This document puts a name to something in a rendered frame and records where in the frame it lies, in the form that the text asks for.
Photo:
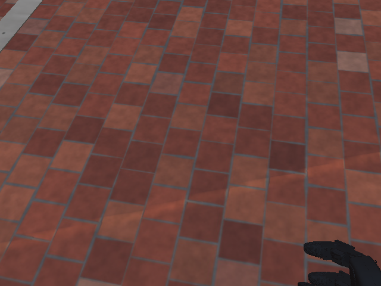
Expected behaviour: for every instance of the right robot hand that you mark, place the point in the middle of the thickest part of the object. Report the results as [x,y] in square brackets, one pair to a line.
[363,269]

